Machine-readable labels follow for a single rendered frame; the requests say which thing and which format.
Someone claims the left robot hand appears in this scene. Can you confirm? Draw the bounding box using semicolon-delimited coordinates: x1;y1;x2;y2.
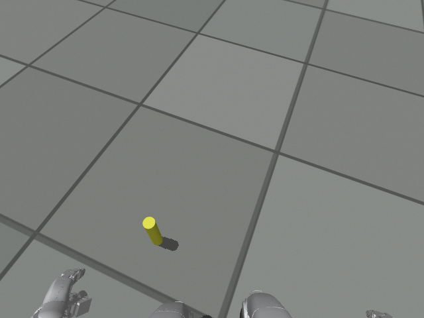
43;268;92;318

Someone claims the can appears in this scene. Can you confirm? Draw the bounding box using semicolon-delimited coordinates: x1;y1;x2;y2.
142;217;163;245

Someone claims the left robot arm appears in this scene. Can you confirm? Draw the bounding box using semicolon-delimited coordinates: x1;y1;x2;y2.
30;301;69;318

